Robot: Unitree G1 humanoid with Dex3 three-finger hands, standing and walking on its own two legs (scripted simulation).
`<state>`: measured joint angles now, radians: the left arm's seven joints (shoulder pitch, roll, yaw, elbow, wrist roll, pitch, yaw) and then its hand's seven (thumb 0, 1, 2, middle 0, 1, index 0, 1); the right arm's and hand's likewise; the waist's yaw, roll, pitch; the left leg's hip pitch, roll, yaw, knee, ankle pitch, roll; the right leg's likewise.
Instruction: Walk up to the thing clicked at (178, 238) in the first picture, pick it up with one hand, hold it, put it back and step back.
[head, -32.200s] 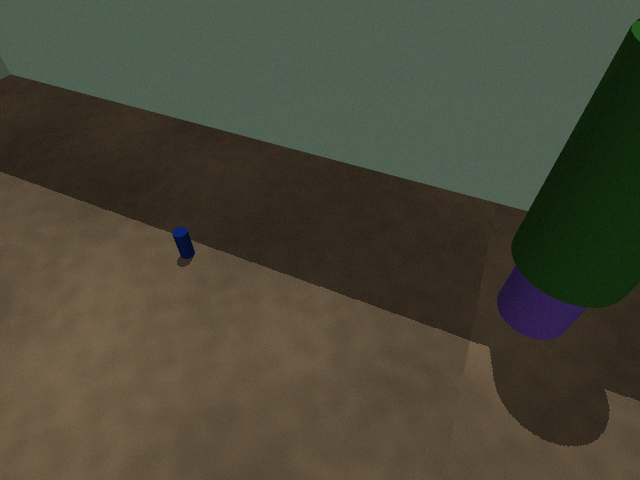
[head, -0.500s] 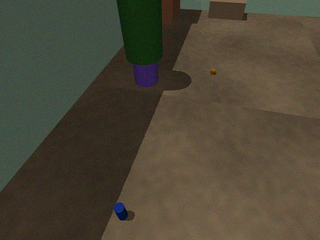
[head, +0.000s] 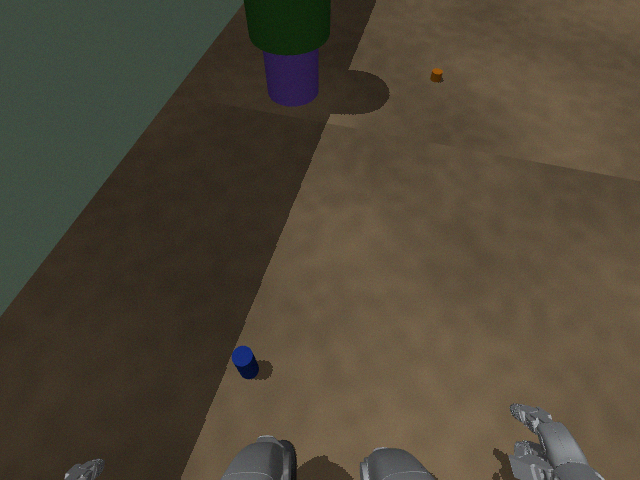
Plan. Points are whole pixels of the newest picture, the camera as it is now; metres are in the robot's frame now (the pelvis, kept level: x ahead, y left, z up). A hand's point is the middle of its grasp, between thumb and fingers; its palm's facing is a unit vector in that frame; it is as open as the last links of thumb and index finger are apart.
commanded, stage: walk up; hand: left
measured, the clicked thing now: (245, 363) +0.47 +0.22 -0.68
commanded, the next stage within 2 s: none
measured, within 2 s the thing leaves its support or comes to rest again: neither
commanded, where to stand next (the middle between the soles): +0.10 -0.01 m, yaw +1 degrees
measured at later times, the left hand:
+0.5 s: hand out of the picture +0.02 +0.29 -0.13, palm faces +0.01 -0.93 -0.36, open 7.4 cm
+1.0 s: hand out of the picture +0.09 +0.27 -0.12, palm faces +0.07 -0.88 -0.47, open 7.4 cm
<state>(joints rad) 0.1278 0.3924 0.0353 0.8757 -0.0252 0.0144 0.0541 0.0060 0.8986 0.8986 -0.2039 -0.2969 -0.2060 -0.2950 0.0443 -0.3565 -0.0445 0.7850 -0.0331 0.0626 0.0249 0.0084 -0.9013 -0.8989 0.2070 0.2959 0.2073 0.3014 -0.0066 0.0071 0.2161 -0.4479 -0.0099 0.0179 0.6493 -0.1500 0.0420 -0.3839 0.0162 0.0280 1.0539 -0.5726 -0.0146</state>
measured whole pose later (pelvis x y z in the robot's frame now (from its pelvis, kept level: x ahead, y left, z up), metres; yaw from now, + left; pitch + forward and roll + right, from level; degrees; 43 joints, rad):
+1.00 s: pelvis -0.03 -0.01 +0.00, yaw +5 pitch -3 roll +1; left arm 0.07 0.36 0.05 0.81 0.05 0.01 0.03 0.01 0.89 0.90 -0.21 -0.30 -0.21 -0.30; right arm 0.20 -0.42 -0.06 0.88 0.00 0.07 0.01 0.01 -0.90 -0.90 0.20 0.30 0.20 0.30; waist 0.01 0.06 0.17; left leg -0.35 -0.05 -0.08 1.05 -0.58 -0.03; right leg -0.50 -0.09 -0.03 0.69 -0.15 -0.02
